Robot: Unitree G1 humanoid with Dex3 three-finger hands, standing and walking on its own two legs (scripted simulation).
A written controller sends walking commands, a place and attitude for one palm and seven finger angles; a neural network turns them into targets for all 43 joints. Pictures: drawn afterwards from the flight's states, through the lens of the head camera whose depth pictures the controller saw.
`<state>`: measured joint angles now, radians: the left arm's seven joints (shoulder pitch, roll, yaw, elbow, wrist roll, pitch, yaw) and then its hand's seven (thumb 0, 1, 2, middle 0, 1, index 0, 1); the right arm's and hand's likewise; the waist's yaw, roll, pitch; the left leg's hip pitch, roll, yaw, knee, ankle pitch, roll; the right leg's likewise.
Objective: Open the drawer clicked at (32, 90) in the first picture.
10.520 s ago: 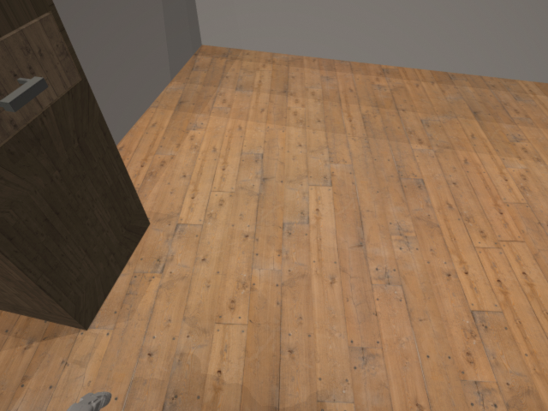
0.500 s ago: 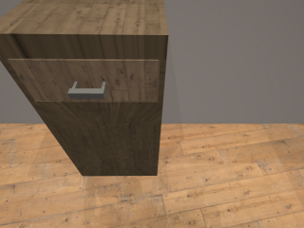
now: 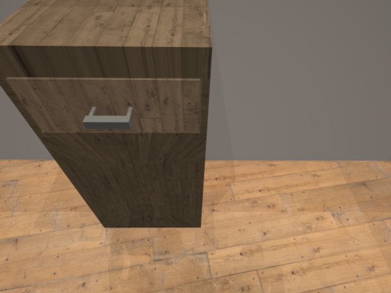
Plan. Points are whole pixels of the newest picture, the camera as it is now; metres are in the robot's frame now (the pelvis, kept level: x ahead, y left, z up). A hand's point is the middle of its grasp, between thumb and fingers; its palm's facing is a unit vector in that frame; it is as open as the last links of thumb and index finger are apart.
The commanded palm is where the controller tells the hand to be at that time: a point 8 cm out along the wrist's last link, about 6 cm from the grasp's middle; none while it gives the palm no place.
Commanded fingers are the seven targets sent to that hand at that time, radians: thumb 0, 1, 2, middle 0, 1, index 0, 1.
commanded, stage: look again from close up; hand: left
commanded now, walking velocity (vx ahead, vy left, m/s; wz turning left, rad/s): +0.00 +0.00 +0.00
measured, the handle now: (110, 116) +0.51 +0.26 +0.06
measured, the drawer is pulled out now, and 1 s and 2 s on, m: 0.00 0.00 0.00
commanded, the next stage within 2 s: raise the hand with hooked fingers in 0.02 s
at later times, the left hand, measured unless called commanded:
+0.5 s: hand (108, 272) +0.16 +0.18 -0.03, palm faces +0.02 -0.19 -0.98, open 8.4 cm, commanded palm +0.13 +0.22 +0.01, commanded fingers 0.00 0.43 0.70 -0.23 -0.60 -0.23 -0.60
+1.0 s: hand (78, 242) +0.20 +0.22 +0.05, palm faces +0.05 -0.08 -1.00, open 11.3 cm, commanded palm +0.17 +0.23 +0.11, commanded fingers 0.00 -0.15 0.45 -0.28 -0.98 -0.28 -0.98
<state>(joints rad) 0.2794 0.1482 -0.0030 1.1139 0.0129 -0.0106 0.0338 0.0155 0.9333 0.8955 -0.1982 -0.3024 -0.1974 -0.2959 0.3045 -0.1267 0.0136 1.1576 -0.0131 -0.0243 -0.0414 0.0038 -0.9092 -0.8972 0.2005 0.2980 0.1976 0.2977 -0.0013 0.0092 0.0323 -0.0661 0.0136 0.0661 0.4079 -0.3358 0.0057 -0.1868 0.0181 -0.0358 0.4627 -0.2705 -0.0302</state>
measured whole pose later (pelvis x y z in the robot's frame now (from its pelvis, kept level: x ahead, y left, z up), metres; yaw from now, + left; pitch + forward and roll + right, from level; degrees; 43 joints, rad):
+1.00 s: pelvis -0.05 -0.01 -0.01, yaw +0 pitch +1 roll +1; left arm 0.18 0.39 -0.07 -0.06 1.00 0.04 0.22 0.00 0.07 0.54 -0.28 -0.84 -0.28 -0.83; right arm 0.14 -0.22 0.02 0.63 -0.03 0.10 -0.01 0.01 -0.90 -0.90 0.21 0.30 0.20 0.30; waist 0.08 0.07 0.00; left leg -0.24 0.00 0.07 0.53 -0.31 0.01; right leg -0.36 0.00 -0.03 0.57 -0.24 -0.04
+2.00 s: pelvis -0.05 +0.01 +0.01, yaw +2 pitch -1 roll +0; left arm -0.19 0.57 -0.01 -0.08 0.84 0.01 -0.09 0.00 -0.49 0.30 -0.32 -1.20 -0.32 -1.20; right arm 0.13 -0.29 0.01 0.65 0.01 0.12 0.02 0.01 -0.91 -0.90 0.20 0.30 0.20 0.30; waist 0.10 0.10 0.03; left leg -0.12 -0.03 0.04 0.36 -0.23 0.03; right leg -0.22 -0.03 -0.06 0.39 -0.16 -0.01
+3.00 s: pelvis -0.03 +0.01 +0.00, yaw +2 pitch +6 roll +0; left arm -0.62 0.55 -0.09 0.52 0.94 -0.03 -0.04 0.00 -0.49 0.30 -0.32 -1.20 -0.32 -1.20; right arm 0.21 -0.28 -0.02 0.66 0.04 0.14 -0.03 0.01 -0.91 -0.90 0.20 0.30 0.20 0.30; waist 0.03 0.08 -0.02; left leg -0.25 -0.02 0.04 0.41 -0.26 0.03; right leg -0.35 -0.02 -0.05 0.44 -0.19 -0.01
